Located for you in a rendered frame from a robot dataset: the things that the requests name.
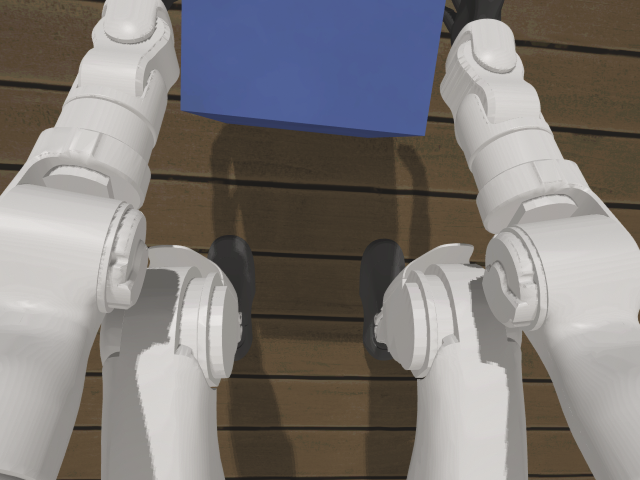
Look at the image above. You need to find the right robot hand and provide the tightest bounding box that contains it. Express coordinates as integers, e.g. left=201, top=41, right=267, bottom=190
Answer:
left=443, top=0, right=504, bottom=47

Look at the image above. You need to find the left robot upper arm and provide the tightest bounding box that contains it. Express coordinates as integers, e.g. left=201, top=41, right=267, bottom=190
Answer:
left=0, top=183, right=148, bottom=480

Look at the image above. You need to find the carton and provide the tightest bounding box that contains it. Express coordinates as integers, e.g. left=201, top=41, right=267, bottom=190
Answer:
left=180, top=0, right=446, bottom=138

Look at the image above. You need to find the robot left forearm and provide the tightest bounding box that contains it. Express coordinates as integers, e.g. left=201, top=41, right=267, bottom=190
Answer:
left=0, top=0, right=180, bottom=210

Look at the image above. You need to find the right robot upper arm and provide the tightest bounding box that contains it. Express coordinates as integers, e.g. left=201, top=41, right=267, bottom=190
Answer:
left=482, top=214, right=640, bottom=480

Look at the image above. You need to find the robot right foot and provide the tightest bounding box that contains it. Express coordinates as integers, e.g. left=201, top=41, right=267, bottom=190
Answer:
left=359, top=239, right=405, bottom=361

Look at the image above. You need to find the robot right forearm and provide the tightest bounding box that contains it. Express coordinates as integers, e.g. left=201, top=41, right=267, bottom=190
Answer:
left=440, top=19, right=640, bottom=256

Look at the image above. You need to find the right robot thigh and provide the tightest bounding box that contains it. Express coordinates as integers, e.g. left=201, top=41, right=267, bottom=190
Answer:
left=393, top=264, right=528, bottom=480

